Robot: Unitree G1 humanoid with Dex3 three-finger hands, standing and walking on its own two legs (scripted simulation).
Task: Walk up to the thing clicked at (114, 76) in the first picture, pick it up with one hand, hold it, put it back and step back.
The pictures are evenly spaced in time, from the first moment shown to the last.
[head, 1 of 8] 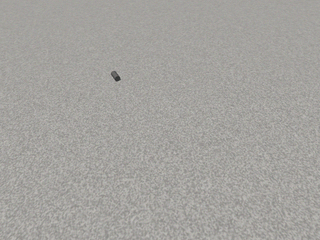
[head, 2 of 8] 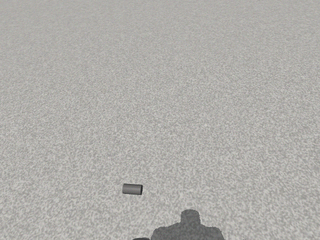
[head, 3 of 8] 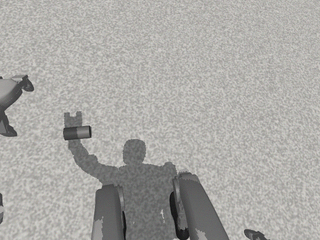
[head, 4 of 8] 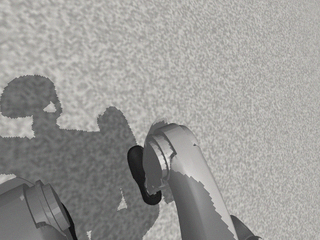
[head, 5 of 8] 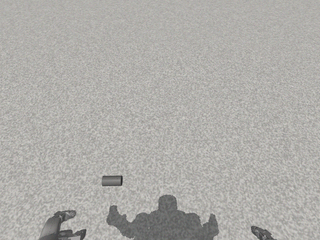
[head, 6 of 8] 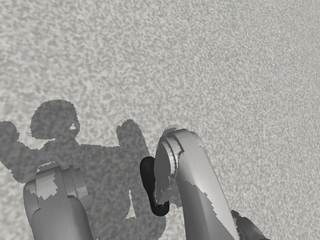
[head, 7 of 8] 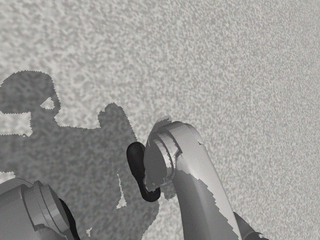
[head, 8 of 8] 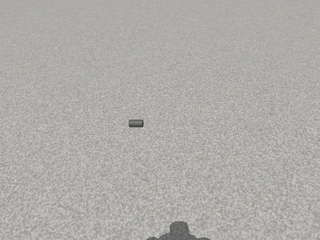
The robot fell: no
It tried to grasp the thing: yes
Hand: left
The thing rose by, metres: 0.00
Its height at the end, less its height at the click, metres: +0.00
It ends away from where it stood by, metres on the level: 0.04
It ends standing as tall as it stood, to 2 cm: yes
